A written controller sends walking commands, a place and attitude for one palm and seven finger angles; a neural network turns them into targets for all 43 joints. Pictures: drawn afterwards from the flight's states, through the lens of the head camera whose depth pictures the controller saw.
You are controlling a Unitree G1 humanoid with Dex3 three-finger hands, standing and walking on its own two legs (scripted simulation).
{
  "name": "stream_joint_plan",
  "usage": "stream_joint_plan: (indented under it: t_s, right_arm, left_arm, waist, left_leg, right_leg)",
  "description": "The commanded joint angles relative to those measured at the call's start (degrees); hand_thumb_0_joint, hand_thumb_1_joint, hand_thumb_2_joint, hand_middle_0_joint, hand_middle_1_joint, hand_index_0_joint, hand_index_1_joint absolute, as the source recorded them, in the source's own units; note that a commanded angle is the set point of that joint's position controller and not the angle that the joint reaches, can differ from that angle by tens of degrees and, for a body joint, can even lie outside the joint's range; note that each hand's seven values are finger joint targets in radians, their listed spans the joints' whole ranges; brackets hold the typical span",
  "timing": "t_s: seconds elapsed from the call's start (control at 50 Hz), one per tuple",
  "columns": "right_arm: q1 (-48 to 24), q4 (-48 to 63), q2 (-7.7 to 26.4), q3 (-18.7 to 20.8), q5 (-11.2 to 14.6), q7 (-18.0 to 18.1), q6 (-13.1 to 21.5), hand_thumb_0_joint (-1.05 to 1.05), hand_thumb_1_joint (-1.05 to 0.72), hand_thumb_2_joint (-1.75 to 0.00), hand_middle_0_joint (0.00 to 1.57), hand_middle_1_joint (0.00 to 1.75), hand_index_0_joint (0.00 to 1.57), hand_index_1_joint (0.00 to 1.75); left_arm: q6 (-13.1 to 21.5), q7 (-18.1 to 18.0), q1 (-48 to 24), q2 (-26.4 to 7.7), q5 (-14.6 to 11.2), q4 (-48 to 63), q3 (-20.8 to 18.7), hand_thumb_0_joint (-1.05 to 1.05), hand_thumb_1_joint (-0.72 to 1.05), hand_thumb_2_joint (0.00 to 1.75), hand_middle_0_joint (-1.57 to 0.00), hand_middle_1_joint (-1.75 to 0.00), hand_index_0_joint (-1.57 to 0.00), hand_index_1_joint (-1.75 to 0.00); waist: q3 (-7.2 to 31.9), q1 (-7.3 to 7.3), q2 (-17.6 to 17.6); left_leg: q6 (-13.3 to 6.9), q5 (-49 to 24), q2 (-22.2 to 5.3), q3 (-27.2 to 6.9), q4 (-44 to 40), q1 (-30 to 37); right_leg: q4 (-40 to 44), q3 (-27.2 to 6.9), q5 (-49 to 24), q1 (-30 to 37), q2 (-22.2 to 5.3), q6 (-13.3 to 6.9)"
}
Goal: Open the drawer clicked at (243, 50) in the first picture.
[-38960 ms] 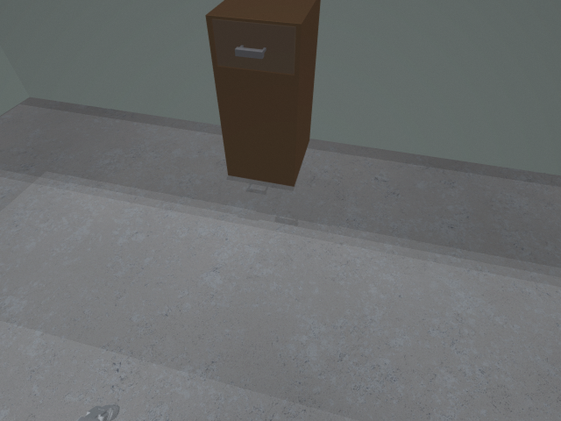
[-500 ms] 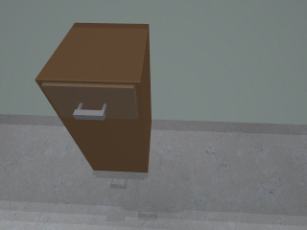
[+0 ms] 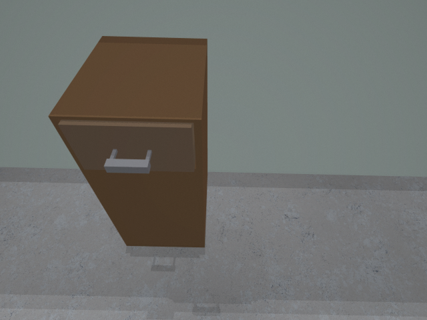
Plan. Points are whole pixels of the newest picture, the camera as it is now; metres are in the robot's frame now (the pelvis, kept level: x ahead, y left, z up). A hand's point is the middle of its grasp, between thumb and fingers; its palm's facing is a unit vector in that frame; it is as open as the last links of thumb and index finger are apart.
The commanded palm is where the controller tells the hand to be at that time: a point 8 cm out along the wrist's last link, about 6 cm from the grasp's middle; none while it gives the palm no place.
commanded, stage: look again from close up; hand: left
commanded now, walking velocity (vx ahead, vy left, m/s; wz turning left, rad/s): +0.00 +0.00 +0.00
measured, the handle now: (130, 159) +0.50 +0.25 -0.05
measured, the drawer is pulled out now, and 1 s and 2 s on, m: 0.02 0.02 0.02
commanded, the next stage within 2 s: raise the hand with hooked fingers in 0.28 s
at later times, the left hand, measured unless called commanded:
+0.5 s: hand out of the picture +0.07 +0.22 -0.11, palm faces -0.07 -0.89 -0.45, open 7.5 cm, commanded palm +0.10 +0.26 -0.05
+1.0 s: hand (83, 304) +0.16 +0.24 -0.04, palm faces +0.10 -0.05 -0.99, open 9.8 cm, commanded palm +0.15 +0.25 +0.02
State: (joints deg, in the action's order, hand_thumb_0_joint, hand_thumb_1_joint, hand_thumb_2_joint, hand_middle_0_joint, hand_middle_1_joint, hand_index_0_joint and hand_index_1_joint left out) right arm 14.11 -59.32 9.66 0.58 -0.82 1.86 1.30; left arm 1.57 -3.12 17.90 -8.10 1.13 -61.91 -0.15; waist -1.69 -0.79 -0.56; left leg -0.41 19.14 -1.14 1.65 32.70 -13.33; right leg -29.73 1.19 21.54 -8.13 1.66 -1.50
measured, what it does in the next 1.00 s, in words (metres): lowers itself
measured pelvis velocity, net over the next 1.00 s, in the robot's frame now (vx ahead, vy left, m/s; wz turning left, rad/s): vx -0.04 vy -0.02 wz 0.03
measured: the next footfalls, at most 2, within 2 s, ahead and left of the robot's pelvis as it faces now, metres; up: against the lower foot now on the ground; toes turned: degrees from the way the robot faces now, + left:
none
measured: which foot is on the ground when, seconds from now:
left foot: down 0.00-1.00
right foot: down 0.00-1.00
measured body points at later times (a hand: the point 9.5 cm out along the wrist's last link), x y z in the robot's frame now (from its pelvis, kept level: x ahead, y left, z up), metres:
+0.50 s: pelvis -0.03 +0.03 +0.00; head +0.00 +0.02 +0.45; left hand +0.08 +0.27 -0.08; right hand +0.01 -0.21 -0.14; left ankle -0.02 +0.11 -0.73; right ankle -0.05 -0.09 -0.73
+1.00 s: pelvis -0.04 -0.02 -0.05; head +0.00 -0.04 +0.39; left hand +0.15 +0.24 +0.02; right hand +0.22 -0.24 -0.13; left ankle -0.02 +0.11 -0.73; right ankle -0.04 -0.08 -0.73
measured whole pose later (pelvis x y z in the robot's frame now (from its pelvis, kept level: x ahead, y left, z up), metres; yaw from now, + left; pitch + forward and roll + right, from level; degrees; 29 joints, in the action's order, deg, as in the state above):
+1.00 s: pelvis -0.04 -0.02 -0.05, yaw +2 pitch +12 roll +1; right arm 1.6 -32.2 15.1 3.0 -4.8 0.6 -2.1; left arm 10.0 -29.3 19.8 -23.7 61.3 -2.1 -1.2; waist 7.2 6.4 -0.6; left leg 0.8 24.7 -0.7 0.0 55.3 -42.4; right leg -56.4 5.4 28.6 -40.0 2.0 -5.7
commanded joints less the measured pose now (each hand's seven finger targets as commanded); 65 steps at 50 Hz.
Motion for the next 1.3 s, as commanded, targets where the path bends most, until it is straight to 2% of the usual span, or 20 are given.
stream_joint_plan:
  t_s: [0.0,0.08,0.2,0.34,0.36,0.38,0.4,0.42,0.44,0.46,0.52,0.54,0.6,0.68,0.76,0.82,0.94,1.1,1.18,1.28]
  right_arm:
    - [4.5,1.4,5.2,0.1,-0.2,0.7,0.4,0.0,-0.9,-0.9,0.2,0.3,0.2,0.3]
    - [4.0,1.8,5.4,-0.1,-0.1,0.5,0.3,0.0,-0.9,-0.9,0.2,0.3,0.2,0.3]
    - [3.9,1.5,6.8,-0.3,-0.3,0.2,0.5,0.0,-0.9,-0.9,0.2,0.3,0.2,0.3]
    - [4.5,0.1,6.7,-0.5,-0.1,0.2,0.9,0.0,-0.9,-0.9,0.2,0.3,0.2,0.3]
    - [0.6,3.9,8.5,-0.2,0.8,-0.2,0.8,0.0,-0.9,-0.9,0.2,0.3,0.2,0.3]
    - [3.4,22.0,16.4,1.5,3.3,1.4,9.1,0.0,-0.9,-0.9,0.2,0.3,0.2,0.3]
    - [-1.0,18.6,10.4,-0.4,2.4,3.9,15.5,0.0,-0.9,-0.9,0.2,0.3,0.2,0.3]
    - [-0.5,13.6,10.2,1.1,2.5,4.2,17.1,0.0,-0.9,-0.9,0.2,0.3,0.2,0.3]
    - [-0.6,13.4,7.1,0.8,3.9,4.4,17.2,0.0,-0.9,-0.9,0.2,0.3,0.2,0.3]
    - [-2.8,18.6,8.9,0.9,3.1,3.5,17.3,0.0,-0.9,-0.9,0.2,0.3,0.2,0.3]
    - [-4.8,23.5,12.2,1.3,0.5,3.1,14.4,0.0,-0.9,-0.9,0.2,0.3,0.2,0.3]
    - [-5.5,25.6,12.2,1.4,-0.7,2.5,12.6,0.0,-0.9,-0.9,0.2,0.3,0.2,0.3]
    - [-8.8,29.7,10.9,3.1,-1.5,0.8,6.5,0.0,-0.9,-0.9,0.2,0.3,0.2,0.3]
    - [-14.3,35.6,10.4,2.9,-0.5,-2.5,0.4,0.0,-0.9,-0.9,0.2,0.3,0.2,0.3]
    - [-14.5,37.4,9.6,3.0,-2.1,-2.6,-1.8,0.0,-0.9,-0.9,0.2,0.3,0.2,0.3]
    - [-14.7,36.2,8.6,3.2,-3.9,-1.2,-2.2,0.0,-0.9,-0.9,0.2,0.3,0.2,0.3]
    - [-13.9,34.2,9.0,3.6,-3.9,-0.9,-1.0,0.0,-0.9,-0.9,0.2,0.3,0.2,0.3]
    - [-17.0,36.3,9.5,1.1,0.4,-0.2,-5.1,0.0,-0.9,-0.9,0.2,0.3,0.2,0.3]
    - [-15.8,35.9,9.5,0.2,-0.7,0.3,-4.4,0.0,-0.9,-0.9,0.2,0.3,0.2,0.3]
    - [-14.1,34.4,8.6,1.4,-2.5,0.3,-3.1,0.0,-0.9,-0.9,0.2,0.3,0.2,0.3]
  left_arm:
    - [-0.2,-0.3,4.4,-5.0,-0.3,2.6,-0.5,0.0,0.9,0.9,-0.2,-0.3,-0.2,-0.3]
    - [-0.6,0.3,3.7,-5.8,-0.2,2.6,-0.3,0.0,0.9,0.9,-0.2,-0.3,-0.2,-0.3]
    - [-1.3,0.8,3.1,-6.3,-0.2,3.0,-0.1,0.0,0.9,0.9,-0.2,-0.3,-0.2,-0.3]
    - [-0.9,1.0,3.4,-6.3,-0.3,1.7,0.1,0.0,0.9,0.9,-0.2,-0.3,-0.2,-0.3]
    - [0.2,-1.3,5.2,-7.4,0.4,1.1,0.2,0.0,0.9,0.9,-0.2,-0.3,-0.2,-0.3]
    - [8.4,-3.1,-38.8,-29.1,11.1,87.9,-3.0,0.0,0.88,0.89,-0.2,-0.32,-0.2,-0.32]
    - [3.7,-6.9,-12.2,-22.4,12.4,71.6,-2.1,0.0,0.85,0.88,-0.2,-0.33,-0.2,-0.33]
    - [-0.1,-9.7,-9.3,-17.2,8.8,69.1,-0.7,0.0,0.83,0.87,-0.21,-0.34,-0.21,-0.34]
    - [-5.9,-9.9,8.4,-2.8,10.1,56.0,7.4,0.0,0.81,0.86,-0.21,-0.36,-0.21,-0.36]
    - [-4.7,-10.4,-2.8,-5.4,11.6,69.1,8.5,0.0,0.78,0.85,-0.21,-0.37,-0.21,-0.37]
    - [-4.3,-14.9,-0.9,-16.8,28.2,63.4,0.7,0.0,0.71,0.82,-0.21,-0.42,-0.21,-0.42]
    - [-4.5,-16.2,-0.3,-17.6,34.1,60.6,-0.4,0.0,0.69,0.81,-0.22,-0.43,-0.22,-0.43]
    - [-3.4,-18.3,14.9,-11.4,46.8,47.3,2.0,0.0,0.62,0.78,-0.22,-0.48,-0.22,-0.48]
    - [-0.4,-19.8,16.1,-15.4,56.7,55.6,-0.4,0.0,0.53,0.74,-0.23,-0.54,-0.23,-0.54]
    - [1.5,-23.8,5.4,-22.9,61.7,67.0,-6.2,0.0,0.43,0.7,-0.23,-0.6,-0.23,-0.6]
    - [6.6,-28.1,-14.3,-27.0,62.1,77.8,-8.7,0.0,0.36,0.67,-0.24,-0.64,-0.24,-0.64]
    - [10.3,-30.3,-15.3,-25.6,59.0,76.3,-6.5,0.0,0.22,0.61,-0.25,-0.74,-0.25,-0.74]
    - [-9.0,-17.5,-2.3,-23.3,52.0,66.9,-2.9,0.0,0.04,0.53,-0.26,-0.86,-0.26,-0.86]
    - [-6.6,-12.6,-0.1,-25.7,52.3,72.0,-5.0,0.0,-0.06,0.49,-0.27,-0.92,-0.27,-0.92]
    - [2.3,-17.0,-8.9,-27.3,56.0,78.6,-8.5,0.0,-0.17,0.44,-0.28,-0.99,-0.28,-0.99]
  waist:
    - [-0.6,1.08,-5.7]
    - [-4.1,1.15,0.8]
    - [-4.2,1.47,-2.1]
    - [-0.7,1.64,-1.0]
    - [-4.4,2.19,1.9]
    - [25.4,-3.44,-13.9]
    - [22.9,0.91,-21.3]
    - [19.6,-0.24,-14.0]
    - [11.5,-0.83,-9.5]
    - [7.4,-0.43,-5.8]
    - [7.1,-0.07,0.1]
    - [9.0,1.12,1.3]
    - [1.9,5.1,19.9]
    - [9.9,10.01,10.6]
    - [15.5,8.28,1.5]
    - [21.3,3.68,-1.0]
    - [22.3,0.45,-4.5]
    - [20.3,4.98,11.7]
    - [20.2,5.87,9.2]
    - [20.6,5.49,-0.7]
  left_leg:
    - [-4.0,-30.0,-7.2,-6.4,-4.7,2.4]
    - [-3.5,-19.7,-5.6,-6.3,-7.4,-0.1]
    - [-4.1,-11.2,-6.1,-8.1,-12.8,-0.7]
    - [-4.2,-14.4,-5.7,-7.3,-12.7,2.0]
    - [-2.0,-30.0,-6.0,-5.7,-1.5,-1.3]
    - [-1.4,-37.5,-0.8,-5.4,-6.8,17.2]
    - [0.7,-44.7,-4.2,-5.9,-9.1,23.4]
    - [3.2,-35.7,-4.5,-6.4,-10.4,15.5]
    - [1.4,-27.7,-4.4,-6.4,-11.8,9.7]
    - [0.7,-18.3,-2.9,-6.4,-10.0,4.0]
    - [-1.1,-4.4,1.4,-4.6,-2.3,-7.6]
    - [-1.0,-3.5,2.3,-4.0,-0.8,-9.8]
    - [-0.7,0.0,3.2,-1.4,3.6,-20.3]
    - [-0.3,-5.0,4.2,0.0,4.9,-21.7]
    - [-1.6,-5.6,4.9,0.3,8.7,-19.9]
    - [-2.4,-5.2,5.0,-1.4,15.6,-17.4]
    - [-2.3,-3.8,4.8,-2.9,22.7,-17.0]
    - [-1.6,-8.3,4.9,-1.7,9.8,-21.6]
    - [-1.9,-12.8,4.7,-1.1,7.0,-17.4]
    - [-2.3,-14.8,5.0,-2.2,7.1,-11.3]
  right_leg:
    - [2.6,-2.8,-12.9,-3.9,-4.4,-1.1]
    - [4.1,-3.7,-12.1,-5.0,-5.0,-0.9]
    - [3.7,-2.5,-6.4,-5.1,-4.7,-0.2]
    - [4.7,-3.0,-8.9,-3.6,-5.6,0.0]
    - [7.1,-5.4,-22.1,-6.3,-8.0,0.9]
    - [-1.7,-3.7,-25.6,-7.2,-1.5,-1.7]
    - [-8.8,2.1,-7.4,-13.8,-1.2,-1.6]
    - [-10.5,2.8,-0.5,-16.0,-1.2,-0.5]
    - [-11.1,2.5,2.6,-19.6,-1.1,0.2]
    - [-7.9,1.8,0.0,-17.9,-2.2,0.1]
    - [-2.6,-1.3,-1.2,-19.7,-0.4,-1.8]
    - [-3.1,-2.1,1.9,-20.4,-0.2,-2.0]
    - [-2.6,-5.4,10.3,-25.3,0.2,-2.0]
    - [-5.9,-8.9,-1.1,-18.2,-1.1,-3.2]
    - [-7.6,-11.8,-5.8,-18.6,-1.4,-2.8]
    - [-10.1,-14.2,-5.4,-24.3,-2.0,-2.1]
    - [-11.9,-14.8,-2.8,-32.3,-1.9,-2.3]
    - [-8.5,-12.8,-31.3,-6.5,-3.6,2.1]
    - [-9.3,-10.3,-41.2,-2.2,-3.8,2.4]
    - [-8.0,-8.8,-29.9,-8.3,-2.3,-0.1]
